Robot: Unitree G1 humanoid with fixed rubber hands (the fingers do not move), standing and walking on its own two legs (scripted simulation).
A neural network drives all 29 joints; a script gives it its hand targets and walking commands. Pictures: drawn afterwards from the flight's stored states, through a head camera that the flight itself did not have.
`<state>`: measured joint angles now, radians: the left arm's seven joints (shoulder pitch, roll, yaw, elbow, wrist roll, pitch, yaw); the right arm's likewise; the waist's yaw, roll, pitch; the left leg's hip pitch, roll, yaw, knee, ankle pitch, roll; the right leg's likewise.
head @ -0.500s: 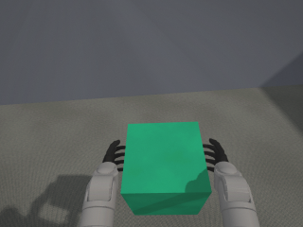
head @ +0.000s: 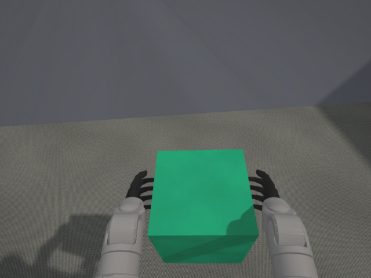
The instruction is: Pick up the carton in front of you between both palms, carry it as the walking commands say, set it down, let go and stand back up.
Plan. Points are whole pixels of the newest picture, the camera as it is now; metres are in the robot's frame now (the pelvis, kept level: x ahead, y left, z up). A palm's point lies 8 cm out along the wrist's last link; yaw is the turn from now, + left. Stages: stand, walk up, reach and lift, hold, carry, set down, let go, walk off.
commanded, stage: carry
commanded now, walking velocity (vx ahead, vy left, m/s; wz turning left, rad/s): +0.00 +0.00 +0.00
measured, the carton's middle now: (201, 209) +0.33 +0.00 -0.05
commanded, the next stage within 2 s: hold in 0.60 s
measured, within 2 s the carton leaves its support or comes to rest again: neither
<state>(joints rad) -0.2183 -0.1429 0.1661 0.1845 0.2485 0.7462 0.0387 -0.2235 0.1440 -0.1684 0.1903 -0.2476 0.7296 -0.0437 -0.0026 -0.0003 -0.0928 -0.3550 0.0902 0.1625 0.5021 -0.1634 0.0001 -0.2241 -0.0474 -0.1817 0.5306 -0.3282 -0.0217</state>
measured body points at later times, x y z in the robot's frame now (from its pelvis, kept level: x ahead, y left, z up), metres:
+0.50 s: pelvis -0.01 -0.01 +0.00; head -0.03 -0.01 +0.45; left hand +0.29 +0.14 +0.03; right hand +0.29 -0.16 +0.03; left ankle +0.06 +0.12 -0.73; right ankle -0.03 -0.09 -0.73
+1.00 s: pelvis -0.01 +0.03 +0.01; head -0.05 +0.05 +0.46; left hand +0.31 +0.11 +0.04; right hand +0.24 -0.19 +0.05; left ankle +0.06 +0.14 -0.73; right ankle -0.03 -0.09 -0.73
